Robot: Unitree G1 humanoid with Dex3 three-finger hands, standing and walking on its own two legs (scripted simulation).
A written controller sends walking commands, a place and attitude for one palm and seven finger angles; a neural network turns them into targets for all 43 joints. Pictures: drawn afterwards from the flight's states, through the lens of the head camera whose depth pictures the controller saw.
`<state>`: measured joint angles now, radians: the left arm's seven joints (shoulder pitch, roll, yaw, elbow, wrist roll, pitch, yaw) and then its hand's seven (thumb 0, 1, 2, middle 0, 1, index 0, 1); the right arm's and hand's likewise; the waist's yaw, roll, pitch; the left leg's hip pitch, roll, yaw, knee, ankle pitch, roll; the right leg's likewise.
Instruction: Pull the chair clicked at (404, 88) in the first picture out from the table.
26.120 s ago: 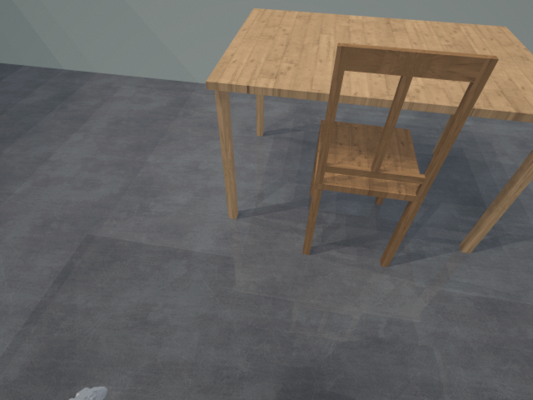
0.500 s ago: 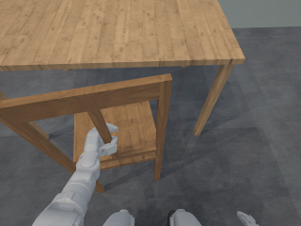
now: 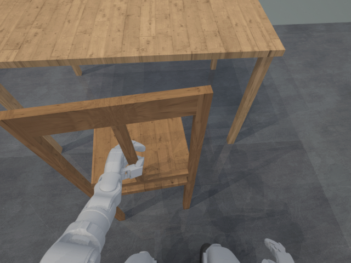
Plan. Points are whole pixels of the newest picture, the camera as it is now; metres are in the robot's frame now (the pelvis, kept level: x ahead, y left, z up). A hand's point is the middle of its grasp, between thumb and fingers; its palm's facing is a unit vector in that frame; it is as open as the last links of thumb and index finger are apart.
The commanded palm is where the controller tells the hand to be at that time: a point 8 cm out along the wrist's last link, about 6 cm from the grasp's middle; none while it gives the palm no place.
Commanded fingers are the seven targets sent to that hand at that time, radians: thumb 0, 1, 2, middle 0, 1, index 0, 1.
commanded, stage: step backward, pulling the chair out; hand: left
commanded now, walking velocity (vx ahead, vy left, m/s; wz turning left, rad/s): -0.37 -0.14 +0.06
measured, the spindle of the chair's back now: (131, 157) +0.37 +0.12 -0.06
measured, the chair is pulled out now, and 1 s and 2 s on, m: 0.27 0.57 0.67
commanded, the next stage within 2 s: stop walking, hand still on the chair in 0.82 s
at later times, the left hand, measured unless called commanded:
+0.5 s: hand (143, 225) +0.21 +0.08 -0.06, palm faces +0.00 -0.98 -0.19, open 5.7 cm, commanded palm +0.19 +0.14 -0.06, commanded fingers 0.00 0.90 0.90 -0.50 -1.45 -0.50 -1.45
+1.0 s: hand out of the picture +0.05 +0.08 -0.06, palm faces +0.00 -0.98 -0.19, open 5.7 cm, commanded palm +0.03 +0.13 -0.04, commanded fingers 0.00 0.90 0.90 -0.50 -1.45 -0.50 -1.45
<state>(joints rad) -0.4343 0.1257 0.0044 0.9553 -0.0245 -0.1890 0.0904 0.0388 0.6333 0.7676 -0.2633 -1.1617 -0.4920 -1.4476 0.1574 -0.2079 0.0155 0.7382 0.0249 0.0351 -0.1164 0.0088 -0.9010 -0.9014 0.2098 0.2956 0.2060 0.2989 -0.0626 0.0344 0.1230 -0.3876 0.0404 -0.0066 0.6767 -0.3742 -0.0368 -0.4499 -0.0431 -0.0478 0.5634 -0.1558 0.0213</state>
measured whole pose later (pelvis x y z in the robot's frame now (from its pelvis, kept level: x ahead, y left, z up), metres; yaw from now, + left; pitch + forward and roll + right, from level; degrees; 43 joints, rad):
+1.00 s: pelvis -0.28 -0.05 +0.01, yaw +0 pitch +1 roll -1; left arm -0.38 0.13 0.01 0.93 -0.06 -0.18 0.07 0.06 0.61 0.78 -0.28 -1.13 -0.49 -1.45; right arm 0.17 -0.17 0.03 0.72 0.04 0.03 -0.08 0.01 -0.90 -0.90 0.21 0.30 0.21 0.30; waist -0.02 0.09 0.18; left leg -0.36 0.09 -0.03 0.66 -0.35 -0.05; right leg -0.30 0.02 -0.05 0.52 -0.23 -0.03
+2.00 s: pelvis -0.28 -0.04 +0.02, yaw -1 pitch -1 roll +0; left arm 0.04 0.10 -0.14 0.63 -0.02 -0.11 0.09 0.06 0.61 0.78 -0.22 -1.22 -0.49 -1.45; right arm 0.19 -0.23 0.02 0.67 0.02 0.00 -0.12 0.01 -0.90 -0.90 0.21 0.30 0.20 0.30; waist -0.01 0.02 0.02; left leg -0.14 0.02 0.04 0.43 -0.28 -0.01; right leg -0.24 -0.02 -0.02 0.45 -0.19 0.00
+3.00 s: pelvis -0.26 -0.04 -0.02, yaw +2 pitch +10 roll +0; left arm 0.23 0.16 -0.10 0.10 -0.05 0.19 0.02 -0.01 -0.54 0.21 -0.05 -0.14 -0.05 -0.14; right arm 0.25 -0.25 0.03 0.52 0.04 -0.11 -0.07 0.01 -0.90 -0.90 0.21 0.30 0.20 0.30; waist -0.03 0.06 -0.11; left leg -0.51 0.01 -0.02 0.81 -0.47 -0.02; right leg -0.59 -0.04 -0.08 0.81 -0.39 -0.01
